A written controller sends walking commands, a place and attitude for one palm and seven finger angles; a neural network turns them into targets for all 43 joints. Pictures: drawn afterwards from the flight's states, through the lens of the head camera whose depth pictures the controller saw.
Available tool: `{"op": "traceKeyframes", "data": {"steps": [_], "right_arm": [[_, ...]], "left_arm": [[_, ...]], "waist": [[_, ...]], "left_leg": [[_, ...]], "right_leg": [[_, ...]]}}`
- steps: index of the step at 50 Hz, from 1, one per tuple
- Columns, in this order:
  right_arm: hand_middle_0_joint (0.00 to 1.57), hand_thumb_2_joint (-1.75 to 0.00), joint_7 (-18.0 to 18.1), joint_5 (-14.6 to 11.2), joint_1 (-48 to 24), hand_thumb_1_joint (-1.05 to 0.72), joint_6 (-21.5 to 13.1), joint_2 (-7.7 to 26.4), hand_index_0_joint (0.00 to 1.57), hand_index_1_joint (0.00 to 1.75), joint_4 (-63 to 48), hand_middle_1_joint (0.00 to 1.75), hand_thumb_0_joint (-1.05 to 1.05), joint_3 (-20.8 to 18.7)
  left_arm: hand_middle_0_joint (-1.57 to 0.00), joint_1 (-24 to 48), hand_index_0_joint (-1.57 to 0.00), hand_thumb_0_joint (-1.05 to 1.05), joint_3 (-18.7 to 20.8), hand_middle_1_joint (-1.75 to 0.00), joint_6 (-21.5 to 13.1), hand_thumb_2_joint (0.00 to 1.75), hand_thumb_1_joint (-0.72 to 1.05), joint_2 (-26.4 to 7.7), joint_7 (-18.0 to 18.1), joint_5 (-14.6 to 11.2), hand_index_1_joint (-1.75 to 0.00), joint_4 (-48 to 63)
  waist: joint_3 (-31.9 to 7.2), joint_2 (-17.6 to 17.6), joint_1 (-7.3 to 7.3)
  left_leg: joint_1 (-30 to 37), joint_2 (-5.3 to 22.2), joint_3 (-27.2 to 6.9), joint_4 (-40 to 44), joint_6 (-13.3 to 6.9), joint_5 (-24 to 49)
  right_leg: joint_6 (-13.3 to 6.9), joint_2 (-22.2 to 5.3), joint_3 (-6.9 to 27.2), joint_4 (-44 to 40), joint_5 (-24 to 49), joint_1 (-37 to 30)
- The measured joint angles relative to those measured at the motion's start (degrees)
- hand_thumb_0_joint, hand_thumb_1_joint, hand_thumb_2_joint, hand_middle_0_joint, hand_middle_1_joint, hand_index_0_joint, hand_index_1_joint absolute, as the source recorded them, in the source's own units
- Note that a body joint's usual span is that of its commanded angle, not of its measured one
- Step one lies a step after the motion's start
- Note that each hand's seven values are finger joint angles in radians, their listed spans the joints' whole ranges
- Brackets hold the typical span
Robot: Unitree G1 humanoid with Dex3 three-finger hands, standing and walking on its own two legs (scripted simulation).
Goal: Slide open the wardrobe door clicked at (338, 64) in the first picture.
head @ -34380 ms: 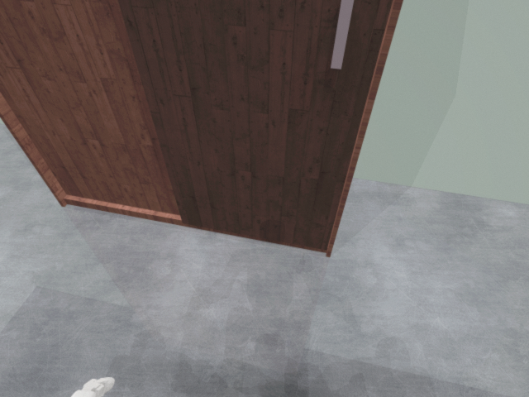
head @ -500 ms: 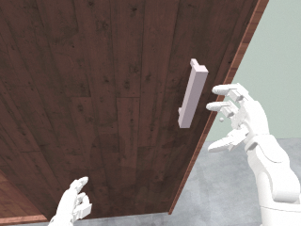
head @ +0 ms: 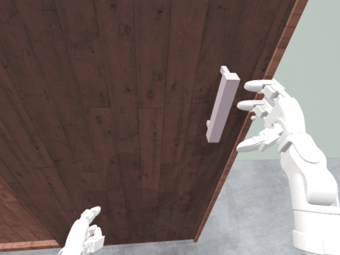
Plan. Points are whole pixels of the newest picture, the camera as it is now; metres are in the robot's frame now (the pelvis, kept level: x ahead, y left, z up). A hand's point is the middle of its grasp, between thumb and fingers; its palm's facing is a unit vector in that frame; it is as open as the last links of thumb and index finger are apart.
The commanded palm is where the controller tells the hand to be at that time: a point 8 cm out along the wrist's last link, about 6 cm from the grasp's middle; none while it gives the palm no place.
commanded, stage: move the hooked fingers beside the handle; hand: right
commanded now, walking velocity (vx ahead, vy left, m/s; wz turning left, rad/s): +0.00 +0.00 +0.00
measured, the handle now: (218, 105) +0.39 -0.07 +0.21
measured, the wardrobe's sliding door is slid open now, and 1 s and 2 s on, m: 0.00 0.00 0.00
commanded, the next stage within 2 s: feel for the door with the fingertips in 1.66 s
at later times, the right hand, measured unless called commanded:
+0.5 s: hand (254, 124) +0.34 -0.14 +0.20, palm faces -0.08 +1.00 -0.06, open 14.0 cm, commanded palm +0.32 -0.19 +0.21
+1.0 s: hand (257, 131) +0.34 -0.16 +0.19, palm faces -0.08 +1.00 -0.06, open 14.0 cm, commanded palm +0.32 -0.20 +0.21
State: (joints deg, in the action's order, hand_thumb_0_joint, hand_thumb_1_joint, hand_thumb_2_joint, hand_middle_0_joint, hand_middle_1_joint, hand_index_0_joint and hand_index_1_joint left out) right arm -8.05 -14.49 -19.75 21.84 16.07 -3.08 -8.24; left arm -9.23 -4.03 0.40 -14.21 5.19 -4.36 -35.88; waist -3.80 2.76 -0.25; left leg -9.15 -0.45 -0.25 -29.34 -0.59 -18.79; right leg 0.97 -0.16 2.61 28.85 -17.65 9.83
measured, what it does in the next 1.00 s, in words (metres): stands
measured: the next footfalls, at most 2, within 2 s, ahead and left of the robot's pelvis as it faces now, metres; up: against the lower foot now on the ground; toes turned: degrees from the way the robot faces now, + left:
none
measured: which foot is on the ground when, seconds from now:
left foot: down 0.00-1.00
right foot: down 0.00-1.00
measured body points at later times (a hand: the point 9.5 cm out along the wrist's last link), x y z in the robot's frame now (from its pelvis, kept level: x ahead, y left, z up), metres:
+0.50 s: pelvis +0.01 +0.00 +0.00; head -0.02 +0.03 +0.45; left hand +0.20 +0.23 -0.08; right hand +0.34 -0.20 +0.21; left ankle -0.03 +0.11 -0.74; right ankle -0.02 -0.14 -0.74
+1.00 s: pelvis +0.01 -0.01 +0.00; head -0.01 +0.02 +0.45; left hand +0.20 +0.23 -0.08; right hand +0.34 -0.21 +0.19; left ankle -0.03 +0.11 -0.74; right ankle -0.02 -0.14 -0.74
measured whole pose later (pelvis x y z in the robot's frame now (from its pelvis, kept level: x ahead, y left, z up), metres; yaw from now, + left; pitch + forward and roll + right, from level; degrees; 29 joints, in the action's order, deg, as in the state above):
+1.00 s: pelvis +0.01 -0.01 +0.00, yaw +0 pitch +0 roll +0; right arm -9.8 -14.1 -14.0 23.2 16.3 -4.0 -10.1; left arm -9.8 -3.4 0.8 -14.2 5.1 -4.5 -33.7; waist -4.2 2.9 -0.3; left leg -10.0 -0.1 -0.6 -28.9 -0.1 -19.0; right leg 0.5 0.1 2.1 28.8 -18.2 10.7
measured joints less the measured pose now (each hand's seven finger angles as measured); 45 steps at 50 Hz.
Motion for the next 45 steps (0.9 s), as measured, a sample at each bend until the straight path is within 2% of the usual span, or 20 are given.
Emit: {"op": "traceKeyframes", "data": {"steps": [3, 6, 11, 15, 21, 26, 31, 35, 40, 42, 45], "right_arm": [[0.31, -0.30, -0.1, 0.3, -1.6, 0.51, 2.1, 0.9, 0.30, 1.20, 4.0, 1.20, -0.01, -1.6], [0.32, -0.30, -0.7, 0.4, 0.3, 0.50, 2.2, 0.6, 0.30, 1.20, 3.2, 1.21, -0.01, -2.1], [0.32, -0.30, -1.5, 0.2, 5.6, 0.50, -0.5, -1.2, 0.30, 1.20, -2.5, 1.21, -0.01, 0.5], [0.31, -0.30, -1.0, 0.0, 5.8, 0.50, -1.5, -1.2, 0.30, 1.20, -4.7, 1.21, -0.01, 1.3], [0.31, -0.30, -0.1, 0.1, 1.4, 0.51, 1.0, -0.2, 0.30, 1.20, -1.0, 1.20, -0.01, -0.7], [0.31, -0.30, -1.4, 0.1, 3.0, 0.50, 2.8, 0.2, 0.30, 1.20, 1.0, 1.20, -0.01, -1.9], [0.30, -0.30, -1.7, 0.3, 6.7, 0.50, -0.1, -0.6, 0.30, 1.20, -3.6, 1.20, -0.01, -0.3], [0.30, -0.30, -1.6, -0.2, 4.9, 0.51, -2.1, -0.7, 0.30, 1.20, -5.2, 1.20, -0.01, 0.6], [0.31, -0.30, -1.2, -0.2, 0.3, 0.51, 0.9, -0.2, 0.30, 1.20, -0.6, 1.20, -0.01, -0.5], [0.32, -0.30, -1.6, -0.9, 0.2, 0.51, 1.9, -0.4, 0.30, 1.20, 0.7, 1.21, -0.01, -1.6], [0.34, -0.30, -1.8, -0.4, 1.9, 0.50, 2.7, -0.1, 0.30, 1.20, 0.5, 1.23, -0.01, -2.4]], "left_arm": [[-0.20, 0.3, -0.20, 0.01, 0.1, -0.30, 0.9, 0.90, 0.90, -0.3, -0.2, -0.3, -0.30, 0.2], [-0.20, -0.4, -0.20, 0.01, 0.7, -0.30, 1.0, 0.90, 0.90, -0.7, -0.3, -0.5, -0.30, 1.2], [-0.20, -1.4, -0.20, 0.01, 1.3, -0.30, -0.9, 0.90, 0.90, -0.8, 0.0, -0.3, -0.30, 1.8], [-0.20, -0.8, -0.20, 0.01, 0.9, -0.30, -1.7, 0.90, 0.90, -0.3, 0.1, 0.0, -0.30, 1.0], [-0.20, 1.0, -0.20, 0.01, 0.3, -0.30, -0.6, 0.90, 0.90, 0.1, -0.3, -0.1, -0.30, 0.9], [-0.20, 1.2, -0.20, 0.01, 0.3, -0.30, 0.4, 0.90, 0.90, 0.0, -0.4, -0.2, -0.30, 2.0], [-0.20, 0.1, -0.20, 0.01, 0.7, -0.30, -1.3, 0.90, 0.90, -0.1, 0.1, -0.1, -0.30, 2.4], [-0.20, 0.1, -0.20, 0.01, 0.6, -0.30, -2.2, 0.90, 0.90, -0.1, 0.4, 0.1, -0.30, 1.0], [-0.20, 1.0, -0.20, 0.01, 0.2, -0.30, -0.5, 0.90, 0.90, -0.1, 0.0, -0.2, -0.30, 0.4], [-0.20, 1.1, -0.20, 0.01, 0.2, -0.30, 0.4, 0.90, 0.90, -0.1, -0.2, -0.2, -0.30, 0.8], [-0.20, 0.5, -0.20, 0.01, 0.3, -0.30, 1.2, 0.90, 0.90, 0.0, -0.3, -0.2, -0.30, 1.5]], "waist": [[-0.1, 0.4, 0.37], [-0.1, 0.7, 0.43], [0.0, 0.7, 0.08], [0.1, 0.3, -0.15], [-0.3, 0.5, -0.19], [-0.5, 0.8, 0.01], [0.2, 0.4, -0.45], [0.4, 0.0, -0.77], [-0.3, 0.4, -0.39], [-0.6, 0.6, -0.17], [-1.0, 0.7, -0.06]], "left_leg": [[-0.6, -0.2, 0.0, 0.3, -0.1, 0.3], [-1.0, -0.2, -0.1, 0.4, 0.0, 0.5], [-0.9, 0.1, -0.2, 0.1, 0.1, 0.0], [-0.1, 0.1, -0.2, 0.0, 0.0, -0.4], [0.1, -0.1, -0.1, 0.2, 0.0, -0.3], [-0.5, 0.0, -0.2, 0.5, 0.1, -0.1], [-0.3, 0.2, -0.1, 0.3, 0.1, -0.4], [0.5, 0.3, 0.1, 0.3, 0.2, -0.6], [0.1, 0.3, 0.1, 0.4, 0.3, -0.5], [-0.3, 0.3, -0.1, 0.5, 0.4, -0.3], [-0.8, 0.4, -0.3, 0.6, 0.5, -0.2]], "right_leg": [[0.1, -0.2, 0.0, 0.0, 0.1, 0.6], [0.0, -0.2, -0.1, -0.3, 0.3, 1.1], [-0.1, 0.1, -0.2, -0.3, 0.0, 0.7], [-0.1, 0.1, -0.2, -0.3, -0.3, -0.2], [0.0, -0.1, -0.1, -0.2, -0.4, -0.1], [-0.1, -0.1, -0.2, -0.4, -0.2, 0.5], [-0.2, 0.1, -0.2, -0.2, -0.5, 0.3], [-0.2, 0.2, 0.1, -0.1, -0.7, -0.3], [-0.3, 0.3, 0.0, 0.1, -0.7, 0.1], [-0.4, 0.3, -0.2, 0.0, -0.6, 0.5], [-0.5, 0.3, -0.4, -0.4, -0.4, 0.8]]}}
